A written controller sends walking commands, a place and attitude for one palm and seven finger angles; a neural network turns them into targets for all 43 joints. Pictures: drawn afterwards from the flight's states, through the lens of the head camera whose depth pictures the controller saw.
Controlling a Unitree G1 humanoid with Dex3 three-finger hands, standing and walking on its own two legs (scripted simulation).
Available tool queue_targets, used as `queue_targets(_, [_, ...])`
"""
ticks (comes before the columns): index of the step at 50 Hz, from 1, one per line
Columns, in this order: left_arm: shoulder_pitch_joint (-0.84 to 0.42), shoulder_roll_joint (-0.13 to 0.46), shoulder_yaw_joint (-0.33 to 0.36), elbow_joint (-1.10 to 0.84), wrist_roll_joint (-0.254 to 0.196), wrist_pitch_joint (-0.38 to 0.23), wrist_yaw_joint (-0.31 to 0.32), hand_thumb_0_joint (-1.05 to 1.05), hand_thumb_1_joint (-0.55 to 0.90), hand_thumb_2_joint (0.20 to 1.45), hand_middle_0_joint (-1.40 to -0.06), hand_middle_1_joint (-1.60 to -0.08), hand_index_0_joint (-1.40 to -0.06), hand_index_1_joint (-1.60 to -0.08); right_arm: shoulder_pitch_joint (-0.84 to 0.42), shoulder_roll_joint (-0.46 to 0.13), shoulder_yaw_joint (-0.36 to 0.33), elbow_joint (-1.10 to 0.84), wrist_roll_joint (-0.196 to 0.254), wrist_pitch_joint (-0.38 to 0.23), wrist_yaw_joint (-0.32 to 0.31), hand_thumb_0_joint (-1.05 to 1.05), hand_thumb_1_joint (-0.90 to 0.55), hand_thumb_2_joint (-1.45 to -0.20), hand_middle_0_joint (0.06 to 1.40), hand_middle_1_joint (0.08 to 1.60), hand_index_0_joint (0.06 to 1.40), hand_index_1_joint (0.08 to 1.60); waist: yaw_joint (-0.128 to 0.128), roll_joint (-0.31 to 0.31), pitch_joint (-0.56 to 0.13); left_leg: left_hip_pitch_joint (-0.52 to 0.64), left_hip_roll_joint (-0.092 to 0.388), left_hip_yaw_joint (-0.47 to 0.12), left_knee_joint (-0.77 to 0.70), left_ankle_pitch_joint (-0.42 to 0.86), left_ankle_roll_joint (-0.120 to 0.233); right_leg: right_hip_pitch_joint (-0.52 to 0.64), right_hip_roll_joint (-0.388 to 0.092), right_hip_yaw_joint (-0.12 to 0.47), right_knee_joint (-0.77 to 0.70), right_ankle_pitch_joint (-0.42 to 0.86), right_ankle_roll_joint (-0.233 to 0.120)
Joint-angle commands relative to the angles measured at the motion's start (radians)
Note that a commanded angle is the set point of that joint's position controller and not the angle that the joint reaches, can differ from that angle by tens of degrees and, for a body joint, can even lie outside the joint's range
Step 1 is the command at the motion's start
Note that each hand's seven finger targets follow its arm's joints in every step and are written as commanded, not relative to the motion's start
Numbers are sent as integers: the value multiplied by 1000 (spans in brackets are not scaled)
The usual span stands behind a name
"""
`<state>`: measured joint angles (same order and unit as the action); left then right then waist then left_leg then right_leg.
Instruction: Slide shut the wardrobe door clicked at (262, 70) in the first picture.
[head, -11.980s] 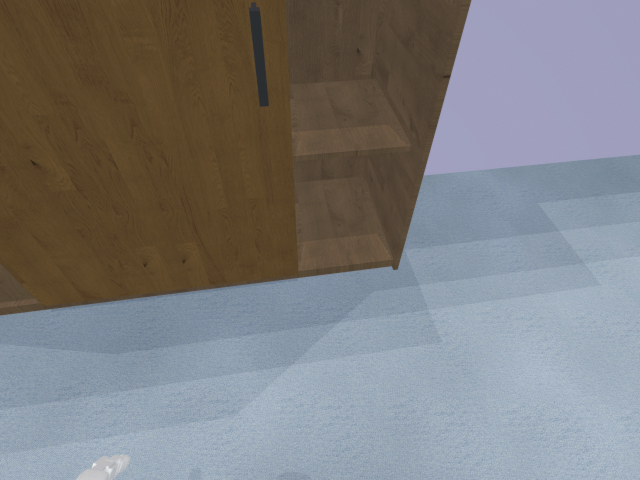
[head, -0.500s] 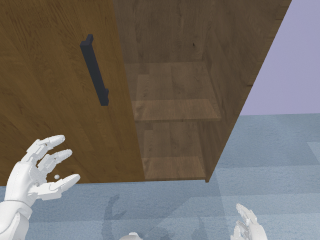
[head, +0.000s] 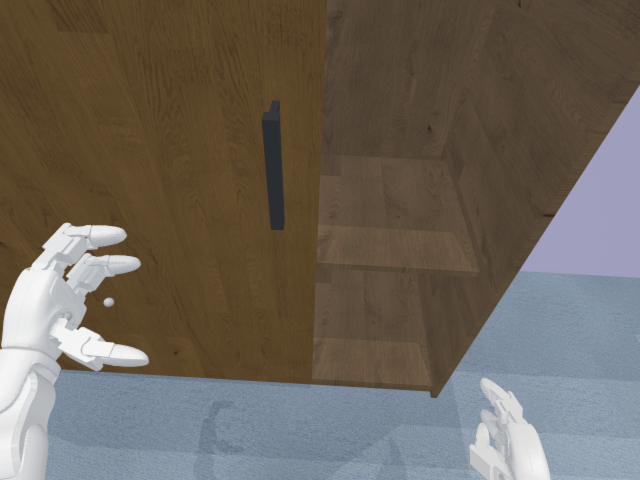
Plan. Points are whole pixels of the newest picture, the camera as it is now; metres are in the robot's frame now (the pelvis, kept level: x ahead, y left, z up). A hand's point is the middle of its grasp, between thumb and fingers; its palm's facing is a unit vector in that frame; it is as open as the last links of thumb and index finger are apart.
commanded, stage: raise the hand with hooked fingers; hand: left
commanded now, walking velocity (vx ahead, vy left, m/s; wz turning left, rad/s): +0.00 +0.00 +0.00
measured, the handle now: (276, 169) +0.51 +0.12 +0.13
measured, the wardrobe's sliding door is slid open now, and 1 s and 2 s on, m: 0.38 0.38 0.38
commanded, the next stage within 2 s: move the hooked fingers beside the handle in 0.78 s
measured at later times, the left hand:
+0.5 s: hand (93, 283) +0.27 +0.27 +0.14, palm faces +0.09 -0.99 -0.06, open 14.0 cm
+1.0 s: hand (133, 268) +0.28 +0.23 +0.16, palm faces +0.13 -0.99 -0.07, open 14.0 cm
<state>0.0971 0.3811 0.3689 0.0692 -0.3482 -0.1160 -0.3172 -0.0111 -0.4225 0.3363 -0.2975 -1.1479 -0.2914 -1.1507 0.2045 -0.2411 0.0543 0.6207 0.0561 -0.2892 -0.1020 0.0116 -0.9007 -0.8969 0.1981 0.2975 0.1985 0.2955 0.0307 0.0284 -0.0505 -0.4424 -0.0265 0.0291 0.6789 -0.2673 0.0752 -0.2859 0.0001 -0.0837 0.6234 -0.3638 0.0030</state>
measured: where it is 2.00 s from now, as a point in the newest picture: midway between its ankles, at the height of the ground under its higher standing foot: outside the picture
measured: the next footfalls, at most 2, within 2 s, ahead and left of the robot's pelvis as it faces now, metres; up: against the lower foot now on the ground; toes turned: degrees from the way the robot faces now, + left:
none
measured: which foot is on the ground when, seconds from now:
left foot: down 0.00-1.00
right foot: down 0.00-1.00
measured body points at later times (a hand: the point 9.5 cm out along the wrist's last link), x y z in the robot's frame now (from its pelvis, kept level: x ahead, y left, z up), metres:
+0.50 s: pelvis -0.01 +0.00 +0.01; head -0.02 +0.00 +0.46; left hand +0.26 +0.33 +0.15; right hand +0.16 -0.23 -0.06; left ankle +0.05 +0.06 -0.72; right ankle -0.02 -0.12 -0.72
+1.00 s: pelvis +0.00 -0.05 +0.01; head -0.01 -0.07 +0.46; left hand +0.27 +0.28 +0.16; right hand +0.18 -0.29 -0.06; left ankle +0.05 +0.06 -0.72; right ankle -0.02 -0.13 -0.72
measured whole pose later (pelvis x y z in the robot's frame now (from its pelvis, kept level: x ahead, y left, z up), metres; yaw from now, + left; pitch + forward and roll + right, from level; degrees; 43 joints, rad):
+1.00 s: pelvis +0.00 -0.05 +0.01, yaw +0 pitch -1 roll -1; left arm -0.04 0.42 0.46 0.23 -0.34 -0.03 -0.39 -0.02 -0.50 0.30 -0.31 -1.20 -0.30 -1.20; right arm 0.22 -0.26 0.06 0.68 0.06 -0.28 -0.12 0.01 -0.90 -0.90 0.20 0.30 0.20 0.30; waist 0.02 0.06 -0.02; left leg -0.31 0.01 0.01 0.53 -0.21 0.01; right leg -0.17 0.04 -0.10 0.50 -0.32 -0.06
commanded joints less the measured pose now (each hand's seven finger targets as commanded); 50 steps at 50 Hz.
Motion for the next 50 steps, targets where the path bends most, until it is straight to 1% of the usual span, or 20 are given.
queue_targets(1, [-235, 204, 54, -191, 3, 51, -31, 0, -500, 300, -300, -1200, -300, -1200, -70, -157, -41, -150, 8, -42, -19, 0, -900, -900, 200, 300, 200, 300, 1, 93, -106, 266, 70, -184, -222, -17, -59, -107, 27, 1, -112, 90, -30])
queue_targets(5, [-342, 270, 116, -263, 8, 38, -11, 0, -500, 300, -300, -1200, -300, -1200, -80, -149, -31, -148, 1, -42, -22, 0, -900, -900, 200, 300, 200, 300, -3, 74, -162, 356, 85, -231, -257, -22, -71, -95, 27, 1, -124, 93, -27])
queue_targets(6, [-345, 297, 141, -255, 10, 33, -4, 0, -500, 300, -300, -1200, -300, -1200, -78, -149, -25, -136, -4, -40, -23, 0, -900, -900, 200, 300, 200, 300, 6, 105, -166, 364, 80, -219, -261, -15, -74, -80, 29, 6, -135, 98, -31])
queue_targets(7, [-371, 295, 144, -264, 10, 25, -1, 0, -500, 300, -300, -1200, -300, -1200, -78, -146, -24, -134, -3, -40, -22, 0, -900, -900, 200, 300, 200, 300, 1, 130, -169, 379, 82, -226, -268, -4, -81, -78, 27, 6, -138, 103, -32])
queue_targets(11, [-403, 306, 153, -162, 15, 54, -17, 0, -500, 300, -300, -1200, -300, -1200, -84, -149, -19, -112, -1, -34, -30, 0, -900, -900, 200, 300, 200, 300, 4, 115, -128, 370, 82, -231, -300, -51, -82, -60, 25, 9, -167, 97, -32])
queue_targets(12, [-426, 290, 131, -148, 14, 69, -29, 0, -500, 300, -300, -1200, -300, -1200, -90, -148, -19, -113, 6, -33, -31, 0, -900, -900, 200, 300, 200, 300, -4, 137, -108, 367, 80, -225, -307, -68, -80, -65, 22, 11, -177, 93, -32])
queue_targets(14, [-447, 303, 130, -104, 14, 101, -52, 0, -500, 300, -300, -1200, -300, -1200, -93, -153, -19, -113, 10, -31, -36, 0, -900, -900, 200, 300, 200, 300, -5, 112, -106, 362, 76, -227, -318, -86, -76, -53, 20, 11, -187, 93, -32])
queue_targets(16, [-386, 256, 93, -35, 16, 138, -74, 0, -500, 300, -300, -1200, -300, -1200, -85, -152, -20, -116, 13, -25, -34, 0, -900, -900, 200, 300, 200, 300, -1, 57, -88, 340, 72, -217, -319, -91, -68, -46, 23, 9, -200, 94, -32])
queue_targets(19, [-378, 260, 90, -48, 10, 160, -89, 0, -500, 300, -300, -1200, -300, -1200, -94, -158, -24, -129, 19, -25, -25, 0, -900, -900, 200, 300, 200, 300, 0, 62, -82, 324, 63, -210, -316, -123, -62, -55, 19, 10, -197, 80, -30])
queue_targets(20, [-382, 267, 97, -68, 9, 155, -87, 0, -500, 300, -300, -1200, -300, -1200, -96, -157, -25, -131, 19, -26, -24, 0, -900, -900, 200, 300, 200, 300, -3, 42, -86, 329, 64, -215, -319, -130, -59, -58, 20, 8, -197, 78, -29])
queue_targets(23, [-397, 325, 156, -171, 9, 112, -56, 0, -500, 300, -300, -1200, -300, -1200, -101, -152, -27, -139, 11, -33, -19, 0, -900, -900, 200, 300, 200, 300, 10, 105, -132, 356, 58, -193, -309, -93, -57, -33, 21, 14, -202, 84, -33])
queue_targets(26, [-396, 385, 219, -241, 17, 53, -10, 0, -500, 300, -300, -1200, -300, -1200, -84, -148, -25, -123, -3, -41, -17, 0, -900, -900, 200, 300, 200, 300, 17, 130, -169, 384, 60, -177, -299, -20, -60, -1, 23, 15, -209, 106, -37])
queue_targets(29, [-405, 335, 192, -210, 17, 27, 2, 0, -500, 300, -300, -1200, -300, -1200, -83, -143, -28, -110, -1, -49, -20, 0, -900, -900, 200, 300, 200, 300, 1, 152, -139, 391, 58, -159, -297, 2, -55, -7, 23, 16, -219, 116, -34])
queue_targets(32, [-393, 289, 152, -105, 12, 52, -20, 0, -500, 300, -300, -1200, -300, -1200, -82, -152, -34, -92, 8, -48, -27, 0, -900, -900, 200, 300, 200, 300, -12, 95, -64, 341, 49, -138, -292, -27, -45, -13, 23, 20, -240, 103, -31])
queue_targets(36, [-370, 254, 101, -24, 5, 96, -66, 0, -500, 300, -300, -1200, -300, -1200, -83, -154, -36, -97, 17, -46, -31, 0, -900, -900, 200, 300, 200, 300, -14, 47, -39, 309, 37, -113, -271, -34, -34, -23, 18, 33, -259, 87, -25])
queue_targets(41, [-386, 332, 168, -95, -10, 66, -75, 0, -500, 300, -300, -1200, -300, -1200, -87, -151, -37, -111, 11, -54, -24, 0, -900, -900, 200, 300, 200, 300, 2, 12, -137, 325, 26, -86, -216, 101, -26, 20, 15, 43, -240, 172, -20])
queue_targets(43, [-398, 340, 189, -120, -18, 37, -70, 0, -500, 300, -300, -1200, -300, -1200, -91, -144, -39, -111, 11, -60, -22, 0, -900, -900, 200, 300, 200, 300, 0, 40, -165, 337, 21, -71, -201, 133, -23, 30, 11, 57, -235, 216, -15])
queue_targets(46, [-417, 382, 231, -80, -15, 15, -54, 0, -500, 300, -300, -1200, -300, -1200, -80, -145, -40, -88, 8, -58, -22, 0, -900, -900, 200, 300, 200, 300, -2, 40, -140, 315, 20, -57, -180, 159, -23, 35, 6, 69, -231, 263, -8])
queue_targets(48, [-407, 378, 240, -10, -14, 20, -61, 0, -500, 300, -300, -1200, -300, -1200, -73, -147, -43, -82, 11, -55, -21, 0, -900, -900, 200, 300, 200, 300, -6, 38, -110, 293, 17, -52, -176, 165, -23, 27, 1, 76, -227, 293, -3])
queue_targets(50, [-420, 356, 205, 18, -10, 31, -79, 0, -500, 300, -300, -1200, -300, -1200, -77, -149, -43, -89, 15, -52, -22, 0, -900, -900, 200, 300, 200, 300, -10, 53, -102, 283, 14, -47, -169, 169, -22, 21, -6, 85, -222, 317, 4])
